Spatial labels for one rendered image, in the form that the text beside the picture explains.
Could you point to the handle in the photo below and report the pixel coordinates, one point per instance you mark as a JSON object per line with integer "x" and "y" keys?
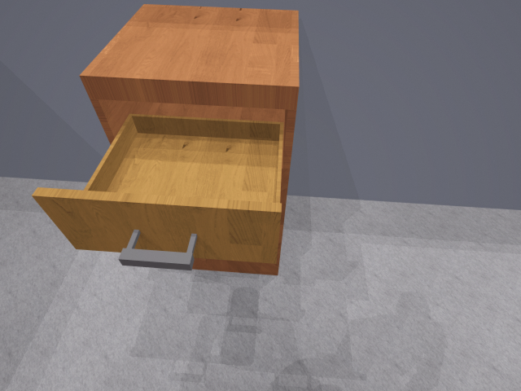
{"x": 157, "y": 259}

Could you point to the cabinet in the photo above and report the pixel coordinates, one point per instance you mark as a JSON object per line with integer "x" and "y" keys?
{"x": 209, "y": 62}

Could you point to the drawer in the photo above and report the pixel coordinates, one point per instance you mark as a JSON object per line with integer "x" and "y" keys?
{"x": 173, "y": 176}

